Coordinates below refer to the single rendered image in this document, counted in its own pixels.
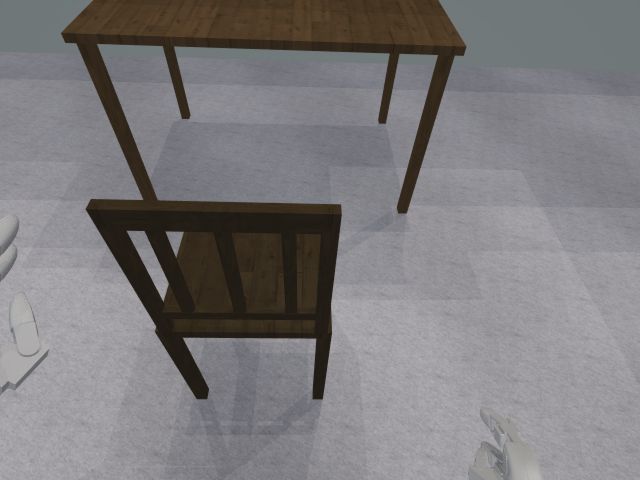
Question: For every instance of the table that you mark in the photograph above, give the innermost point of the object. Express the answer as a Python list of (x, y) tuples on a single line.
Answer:
[(364, 26)]

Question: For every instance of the robot left hand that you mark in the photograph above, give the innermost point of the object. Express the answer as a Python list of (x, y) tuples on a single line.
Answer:
[(17, 360)]

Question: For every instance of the chair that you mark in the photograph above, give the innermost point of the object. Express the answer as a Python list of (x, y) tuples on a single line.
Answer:
[(243, 270)]

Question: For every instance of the robot right hand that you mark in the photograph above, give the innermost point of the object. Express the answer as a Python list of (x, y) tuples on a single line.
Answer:
[(517, 462)]

